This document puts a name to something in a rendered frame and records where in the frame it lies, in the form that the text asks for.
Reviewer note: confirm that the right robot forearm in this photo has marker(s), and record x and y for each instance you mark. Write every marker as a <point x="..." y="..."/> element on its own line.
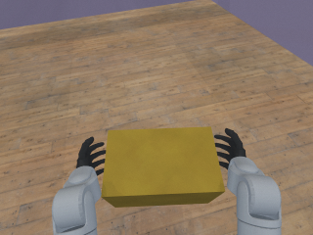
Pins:
<point x="259" y="200"/>

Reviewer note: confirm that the left robot hand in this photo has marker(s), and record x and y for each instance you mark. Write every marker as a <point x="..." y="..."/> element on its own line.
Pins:
<point x="85" y="158"/>

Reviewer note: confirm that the left robot forearm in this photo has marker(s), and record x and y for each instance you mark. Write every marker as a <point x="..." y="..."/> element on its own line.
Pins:
<point x="73" y="207"/>

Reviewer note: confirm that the right robot hand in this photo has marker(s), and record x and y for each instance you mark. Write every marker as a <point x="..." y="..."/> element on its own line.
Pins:
<point x="236" y="148"/>

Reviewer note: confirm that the carton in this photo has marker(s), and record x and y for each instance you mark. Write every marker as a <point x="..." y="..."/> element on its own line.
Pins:
<point x="161" y="167"/>

